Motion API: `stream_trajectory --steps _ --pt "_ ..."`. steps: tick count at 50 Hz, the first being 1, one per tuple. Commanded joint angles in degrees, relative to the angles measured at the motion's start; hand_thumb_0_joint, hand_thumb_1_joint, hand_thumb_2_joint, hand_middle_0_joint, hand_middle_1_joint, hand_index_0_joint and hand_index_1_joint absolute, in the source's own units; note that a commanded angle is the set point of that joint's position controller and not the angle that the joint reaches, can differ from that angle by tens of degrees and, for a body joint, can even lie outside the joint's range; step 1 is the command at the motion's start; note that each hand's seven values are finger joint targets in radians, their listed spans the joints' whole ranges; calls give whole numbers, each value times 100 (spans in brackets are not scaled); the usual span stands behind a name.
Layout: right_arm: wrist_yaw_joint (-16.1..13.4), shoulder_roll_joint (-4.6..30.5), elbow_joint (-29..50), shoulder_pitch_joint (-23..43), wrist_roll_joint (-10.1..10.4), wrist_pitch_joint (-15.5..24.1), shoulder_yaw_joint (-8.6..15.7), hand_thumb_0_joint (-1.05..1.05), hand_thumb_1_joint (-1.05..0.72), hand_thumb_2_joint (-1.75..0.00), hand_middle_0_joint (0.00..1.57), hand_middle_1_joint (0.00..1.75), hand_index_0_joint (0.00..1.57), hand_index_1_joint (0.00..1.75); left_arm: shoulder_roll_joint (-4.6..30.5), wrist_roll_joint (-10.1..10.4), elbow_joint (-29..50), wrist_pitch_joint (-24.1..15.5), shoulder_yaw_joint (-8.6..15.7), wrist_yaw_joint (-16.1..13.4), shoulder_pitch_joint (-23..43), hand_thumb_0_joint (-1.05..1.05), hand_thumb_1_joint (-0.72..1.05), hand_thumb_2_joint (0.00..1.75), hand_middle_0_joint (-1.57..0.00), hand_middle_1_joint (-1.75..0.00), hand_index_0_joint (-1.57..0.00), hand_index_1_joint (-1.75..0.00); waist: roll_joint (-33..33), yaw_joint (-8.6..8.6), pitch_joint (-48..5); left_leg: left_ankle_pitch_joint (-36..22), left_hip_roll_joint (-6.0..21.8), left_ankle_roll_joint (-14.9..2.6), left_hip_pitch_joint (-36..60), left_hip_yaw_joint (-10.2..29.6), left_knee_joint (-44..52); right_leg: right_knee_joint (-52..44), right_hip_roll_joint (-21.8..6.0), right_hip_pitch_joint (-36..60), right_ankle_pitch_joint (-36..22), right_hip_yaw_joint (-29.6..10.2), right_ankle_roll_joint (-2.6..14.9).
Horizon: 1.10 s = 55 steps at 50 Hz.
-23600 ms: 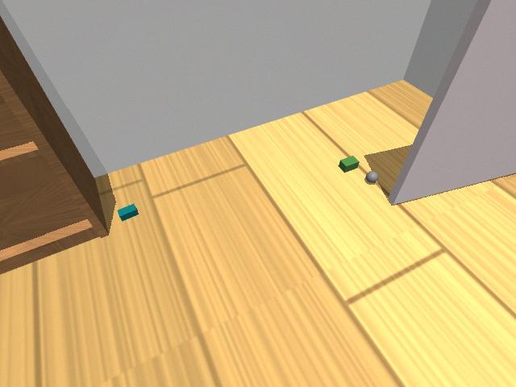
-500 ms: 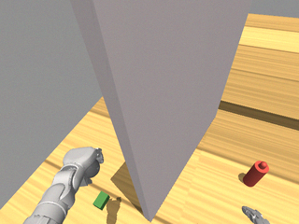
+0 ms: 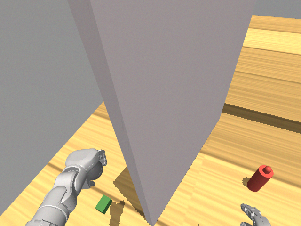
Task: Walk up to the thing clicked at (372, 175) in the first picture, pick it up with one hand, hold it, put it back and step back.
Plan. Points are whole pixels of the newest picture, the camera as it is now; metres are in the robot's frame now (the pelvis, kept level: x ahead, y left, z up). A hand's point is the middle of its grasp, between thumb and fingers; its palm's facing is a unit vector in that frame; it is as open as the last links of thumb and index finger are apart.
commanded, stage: hold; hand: left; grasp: from above
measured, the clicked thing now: (92, 169) +0.31 +0.22 -0.05
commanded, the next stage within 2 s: crouch in 0.34 s
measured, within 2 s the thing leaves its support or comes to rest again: neither
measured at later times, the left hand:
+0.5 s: hand (88, 173) +0.29 +0.22 -0.04, palm faces -0.47 -0.07 -0.88, open 8.6 cm
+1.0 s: hand (100, 188) +0.31 +0.23 -0.21, palm faces -0.45 +0.01 -0.90, open 8.5 cm
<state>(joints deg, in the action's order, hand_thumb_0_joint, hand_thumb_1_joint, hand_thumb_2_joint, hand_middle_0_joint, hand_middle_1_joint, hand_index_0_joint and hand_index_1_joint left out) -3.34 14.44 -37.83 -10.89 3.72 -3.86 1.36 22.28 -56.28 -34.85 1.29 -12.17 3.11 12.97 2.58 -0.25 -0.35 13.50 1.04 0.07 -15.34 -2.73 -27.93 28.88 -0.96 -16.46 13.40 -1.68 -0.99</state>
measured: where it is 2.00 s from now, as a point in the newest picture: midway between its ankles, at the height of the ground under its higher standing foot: outside the picture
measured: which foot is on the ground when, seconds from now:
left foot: down 0.00-1.00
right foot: down 0.00-1.00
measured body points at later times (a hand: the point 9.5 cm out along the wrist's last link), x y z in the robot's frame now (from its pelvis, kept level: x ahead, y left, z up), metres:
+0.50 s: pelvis +0.01 +0.00 +0.00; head +0.03 -0.02 +0.45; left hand +0.31 +0.22 +0.01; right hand +0.15 -0.26 -0.11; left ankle +0.01 +0.12 -0.74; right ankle +0.02 -0.13 -0.74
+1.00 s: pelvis -0.02 +0.00 -0.09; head +0.08 +0.02 +0.35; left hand +0.33 +0.23 -0.16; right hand +0.08 -0.29 -0.20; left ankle +0.01 +0.12 -0.74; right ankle +0.02 -0.13 -0.74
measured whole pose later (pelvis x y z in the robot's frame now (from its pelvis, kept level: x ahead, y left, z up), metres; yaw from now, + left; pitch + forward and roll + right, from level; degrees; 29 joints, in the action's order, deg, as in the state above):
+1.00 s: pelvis -0.02 +0.00 -0.09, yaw +1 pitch +20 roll -1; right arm -0.3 15.9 -40.3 -12.8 -0.5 -2.7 4.6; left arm 20.7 -67.8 -61.9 -3.4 -8.0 -19.8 26.9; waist -0.2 4.0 -7.6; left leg 26.7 1.6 0.0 -57.5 0.2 -64.7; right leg 63.2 -0.6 -56.7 26.2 0.3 -1.3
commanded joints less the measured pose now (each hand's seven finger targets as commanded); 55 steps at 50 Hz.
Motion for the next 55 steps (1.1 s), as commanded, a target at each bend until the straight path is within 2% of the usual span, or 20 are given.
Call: stream_trajectory --steps 1,4,8,11,13,17,19,21,22,24,27,32,37,41,45,47,48,49,52,55 --pt "-26 735 758 450 11 249 242 0 -90 -90 20 30 20 30 1192 -25 1108 -37 630 -308 1866 0 41 82 -80 -82 -82 -80 -136 11 -1296 -912 -167 -74 678 49 357 -459 245 287 -698 114 162" --pt "-19 726 753 468 8 231 261 0 -90 -90 20 30 20 30 1168 -75 1097 -57 648 -392 1802 0 42 82 -80 -84 -82 -81 -156 -6 -1381 -1003 -193 -82 710 49 322 -436 220 323 -799 114 158" --pt "-20 726 652 414 -25 236 272 0 -90 -90 20 30 20 30 1263 -105 1271 -62 662 -514 2302 0 40 82 -79 -84 -82 -81 -46 36 -1653 -1123 -210 -83 842 20 256 -435 201 410 -966 84 129" --pt "-15 755 644 398 -5 222 306 0 -90 -90 20 30 20 30 1262 -108 1087 -5 726 -556 2096 0 41 84 -80 -85 -82 -83 -76 -20 -1615 -1244 -195 -67 830 21 273 -436 220 427 -1054 116 138" --pt "2 719 673 423 -5 213 303 0 -90 -90 20 30 20 30 1030 -78 1060 46 559 -521 1787 0 42 83 -79 -87 -82 -84 -225 -11 -1446 -1160 -210 -93 733 21 294 -491 199 437 -1017 133 123" --pt "9 732 707 475 20 186 321 0 -91 -90 20 30 20 30 1100 -23 1156 34 534 -322 1707 0 44 85 -81 -86 -84 -84 -234 -58 -1478 -1200 -208 -98 726 37 323 -495 194 504 -1039 123 121" --pt "-5 741 704 429 19 174 318 0 -91 -90 20 30 20 30 1137 -45 1093 4 515 -260 1729 0 42 84 -80 -85 -83 -83 -194 -3 -1412 -1254 -182 -88 760 55 333 -478 216 442 -1073 137 138" --pt "-15 733 731 439 21 163 304 0 -91 -90 20 30 20 30 1191 -73 1142 -51 611 -256 1625 0 42 84 -82 -83 -84 -81 -211 -29 -1382 -1185 -205 -99 741 43 334 -505 204 458 -1019 130 144" --pt "-17 724 740 404 28 163 301 0 -93 -92 20 30 20 30 1202 -47 1244 -84 631 -266 1765 0 46 76 -80 -91 -86 -85 -206 -39 -1476 -1233 -201 -97 758 47 334 -484 215 491 -1058 132 147" --pt "-15 734 749 394 12 150 294 0 -89 -90 20 30 20 30 1173 -49 1208 -116 656 -345 1763 0 35 74 -72 -84 -76 -80 -103 -17 -1357 -1222 -170 -65 749 60 343 -470 239 402 -1001 152 168" --pt "-7 734 730 344 7 138 310 0 -89 -90 20 30 20 30 1010 -165 862 -149 624 -565 1502 0 35 73 -72 -83 -76 -79 -279 34 -1244 -1269 -179 -68 676 59 284 -410 244 267 -1045 175 164" --pt "89 751 615 178 -79 91 368 0 -89 -90 20 30 20 30 767 -395 208 -197 559 -1189 1562 0 32 71 -72 -78 -76 -75 -433 161 -1092 -1058 -208 -58 282 64 -12 -200 193 -143 -890 190 157" --pt "201 837 328 -119 -187 85 488 0 -89 -90 20 30 20 30 775 -663 -522 -210 475 -1732 2274 0 39 72 -75 -82 -79 -78 -211 319 -1627 -1055 -179 -6 -190 102 -777 472 194 -846 -898 210 164" --pt "256 833 178 -338 -299 179 550 0 -89 -90 20 30 20 30 665 -847 -1045 -364 491 -2097 2648 0 42 74 -79 -81 -83 -77 -170 422 -2156 -795 -170 0 -1224 128 -1883 1500 177 -1844 -696 202 185" --pt "294 897 193 -447 -387 247 579 0 -90 -90 20 30 20 30 698 -1083 -1735 -445 596 -2486 2886 0 45 72 -80 -83 -85 -79 -144 464 -2575 -431 -177 -41 -2472 142 -2945 2465 178 -2871 -366 218 209" --pt "279 940 178 -500 -416 291 603 0 -90 -90 20 30 20 30 927 -1166 -1787 -473 765 -2642 3164 0 45 73 -80 -83 -84 -79 73 422 -2956 -272 -180 -43 -2907 166 -3355 2933 195 -3327 -208 243 229" --pt "269 940 155 -516 -428 308 602 0 -90 -90 20 30 20 30 895 -1186 -2070 -434 779 -2699 3090 0 46 74 -80 -84 -85 -79 51 473 -2973 -128 -196 -50 -3222 151 -3545 3118 186 -3521 -99 244 231" --pt "253 944 128 -535 -444 336 608 0 -90 -90 20 30 20 30 1000 -1178 -2027 -428 870 -2764 3191 0 46 73 -80 -83 -85 -78 173 408 -3129 -34 -200 -55 -3453 154 -3738 3339 192 -3753 -4 262 250" --pt "193 989 32 -616 -507 426 637 0 -90 -90 20 30 20 30 1049 -1186 -2088 -399 835 -2867 3718 0 50 74 -84 -81 -88 -77 378 602 -3576 303 -139 -59 -3902 271 -4306 3971 211 -4647 335 334 284" --pt "166 1021 -48 -621 -552 495 651 0 -90 -90 20 30 20 30 1193 -1127 -2242 -300 997 -2913 3727 0 51 74 -84 -82 -89 -77 389 564 -3918 484 -108 -64 -4423 380 -4708 4507 202 -5104 488 393 280"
